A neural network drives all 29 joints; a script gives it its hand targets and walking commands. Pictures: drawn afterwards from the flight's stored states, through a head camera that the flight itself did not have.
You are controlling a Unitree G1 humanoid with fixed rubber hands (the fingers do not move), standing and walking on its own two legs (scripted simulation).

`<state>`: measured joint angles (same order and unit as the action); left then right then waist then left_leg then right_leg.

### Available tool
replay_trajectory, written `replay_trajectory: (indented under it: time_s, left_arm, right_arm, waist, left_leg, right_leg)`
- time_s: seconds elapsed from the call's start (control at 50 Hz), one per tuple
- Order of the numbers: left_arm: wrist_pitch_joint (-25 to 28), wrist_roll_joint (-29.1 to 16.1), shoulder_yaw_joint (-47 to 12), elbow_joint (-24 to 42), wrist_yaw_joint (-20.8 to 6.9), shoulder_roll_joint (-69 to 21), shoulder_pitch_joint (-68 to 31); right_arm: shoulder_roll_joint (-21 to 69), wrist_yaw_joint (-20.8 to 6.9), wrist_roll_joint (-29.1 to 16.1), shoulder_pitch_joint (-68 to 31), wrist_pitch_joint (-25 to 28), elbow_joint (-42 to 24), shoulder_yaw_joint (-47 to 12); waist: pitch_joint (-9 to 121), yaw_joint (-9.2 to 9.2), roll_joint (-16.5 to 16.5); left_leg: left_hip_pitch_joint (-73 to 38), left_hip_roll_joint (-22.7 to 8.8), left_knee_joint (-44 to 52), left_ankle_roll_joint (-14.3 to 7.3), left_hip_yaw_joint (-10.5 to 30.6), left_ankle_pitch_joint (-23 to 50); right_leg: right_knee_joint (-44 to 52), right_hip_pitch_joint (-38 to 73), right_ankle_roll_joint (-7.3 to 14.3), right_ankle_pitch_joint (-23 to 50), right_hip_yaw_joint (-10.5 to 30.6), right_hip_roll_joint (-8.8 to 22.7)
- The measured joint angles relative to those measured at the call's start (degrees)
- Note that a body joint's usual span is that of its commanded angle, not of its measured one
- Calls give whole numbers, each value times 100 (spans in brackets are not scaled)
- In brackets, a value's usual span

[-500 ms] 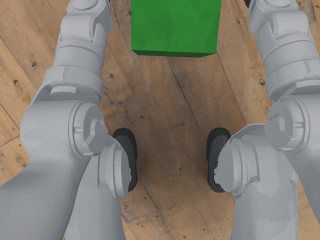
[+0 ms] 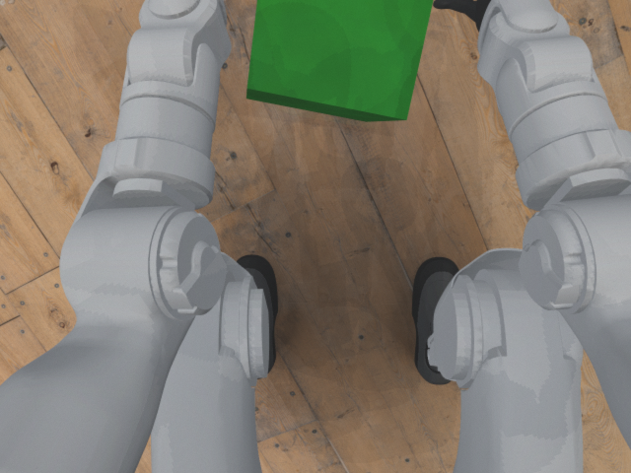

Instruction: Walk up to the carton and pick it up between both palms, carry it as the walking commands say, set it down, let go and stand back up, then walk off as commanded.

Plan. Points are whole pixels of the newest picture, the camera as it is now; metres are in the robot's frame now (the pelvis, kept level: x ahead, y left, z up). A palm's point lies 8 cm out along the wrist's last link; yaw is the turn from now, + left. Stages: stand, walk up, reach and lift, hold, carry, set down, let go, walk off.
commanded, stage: reach and lift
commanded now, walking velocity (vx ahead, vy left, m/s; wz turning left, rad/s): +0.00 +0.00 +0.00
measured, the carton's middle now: (333, 10) +0.56 +0.02 -0.26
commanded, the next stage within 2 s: none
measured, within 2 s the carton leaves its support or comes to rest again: neither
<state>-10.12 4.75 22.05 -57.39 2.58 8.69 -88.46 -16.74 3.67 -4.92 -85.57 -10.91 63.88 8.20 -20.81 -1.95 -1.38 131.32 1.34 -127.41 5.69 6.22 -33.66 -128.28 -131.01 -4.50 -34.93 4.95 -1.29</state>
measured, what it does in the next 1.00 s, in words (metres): rises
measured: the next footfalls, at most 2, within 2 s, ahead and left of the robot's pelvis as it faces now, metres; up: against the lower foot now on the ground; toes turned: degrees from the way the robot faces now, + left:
none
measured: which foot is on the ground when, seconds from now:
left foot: down 0.00-1.00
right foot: down 0.00-1.00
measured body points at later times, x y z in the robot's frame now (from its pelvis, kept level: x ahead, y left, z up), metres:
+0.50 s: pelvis -0.01 +0.00 +0.03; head +0.37 -0.02 +0.25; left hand +0.58 +0.12 -0.11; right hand +0.56 -0.14 -0.15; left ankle +0.11 +0.15 -0.32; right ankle +0.10 -0.14 -0.32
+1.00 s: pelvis -0.03 +0.01 +0.06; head +0.34 -0.01 +0.30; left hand +0.55 +0.13 -0.07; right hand +0.55 -0.13 -0.09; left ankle +0.11 +0.16 -0.32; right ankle +0.10 -0.14 -0.32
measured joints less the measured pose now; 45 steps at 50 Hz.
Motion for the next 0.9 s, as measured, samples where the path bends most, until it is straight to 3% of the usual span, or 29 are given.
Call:
replay_trajectory:
  time_s: [0.24,0.42,0.58,0.72,0.9]
  left_arm:
    - [-194,240,457,580,10,-254,137]
    - [-366,399,582,1093,77,-362,-120]
    - [-429,399,707,1297,22,-379,15]
    - [-475,156,603,1729,85,-479,339]
    - [-652,436,718,2034,258,-679,522]
  right_arm:
    - [110,216,262,-118,-357,-360,202]
    - [62,318,331,-361,-539,-830,275]
    - [187,403,432,-335,-723,-1134,296]
    - [311,558,540,-292,-765,-1375,388]
    - [521,513,896,-390,-820,-1329,813]
  waist:
    - [-32,-16,-182]
    - [-690,29,-131]
    - [-906,-49,-122]
    - [-913,-42,-79]
    - [-905,53,191]
  left_leg:
    - [-199,41,261,-6,-20,140]
    - [-814,-4,462,-10,-33,75]
    - [-1176,92,545,62,20,-46]
    - [-1394,198,652,169,65,-41]
    - [-1607,183,964,163,39,131]
  right_leg:
    - [287,209,-57,162,35,-25]
    - [483,756,-32,155,47,-83]
    - [560,1002,-35,157,108,-210]
    - [668,1177,-72,209,158,-268]
    - [992,1401,-82,387,170,-268]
